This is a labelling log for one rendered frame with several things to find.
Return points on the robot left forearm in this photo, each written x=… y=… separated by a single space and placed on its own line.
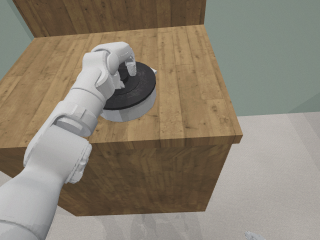
x=79 y=111

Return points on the robot left hand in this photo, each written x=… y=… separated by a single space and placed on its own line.
x=124 y=54

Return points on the robot left upper arm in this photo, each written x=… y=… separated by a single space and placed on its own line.
x=28 y=202

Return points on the table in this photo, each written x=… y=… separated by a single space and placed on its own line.
x=166 y=161

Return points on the lid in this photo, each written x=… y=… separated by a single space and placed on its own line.
x=136 y=89

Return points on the knob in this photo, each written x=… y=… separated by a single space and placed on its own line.
x=123 y=75

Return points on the pot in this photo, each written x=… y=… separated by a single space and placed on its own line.
x=131 y=113

